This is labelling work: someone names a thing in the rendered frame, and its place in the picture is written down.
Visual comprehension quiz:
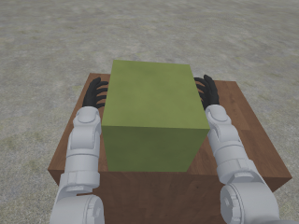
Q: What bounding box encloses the robot right forearm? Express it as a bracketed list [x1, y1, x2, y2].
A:
[205, 105, 279, 216]

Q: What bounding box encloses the robot left hand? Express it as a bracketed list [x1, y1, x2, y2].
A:
[82, 77, 108, 109]

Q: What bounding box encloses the robot right upper arm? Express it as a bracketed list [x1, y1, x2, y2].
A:
[220, 182, 299, 224]

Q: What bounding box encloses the robot left forearm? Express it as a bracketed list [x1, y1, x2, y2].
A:
[49, 106, 102, 224]

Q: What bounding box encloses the pedestal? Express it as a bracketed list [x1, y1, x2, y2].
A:
[47, 73, 292, 224]

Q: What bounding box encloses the robot left upper arm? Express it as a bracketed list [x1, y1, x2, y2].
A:
[50, 194, 105, 224]

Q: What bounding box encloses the carton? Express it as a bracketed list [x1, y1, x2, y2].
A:
[101, 60, 210, 172]

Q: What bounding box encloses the robot right hand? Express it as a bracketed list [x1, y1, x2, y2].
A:
[194, 74, 220, 110]

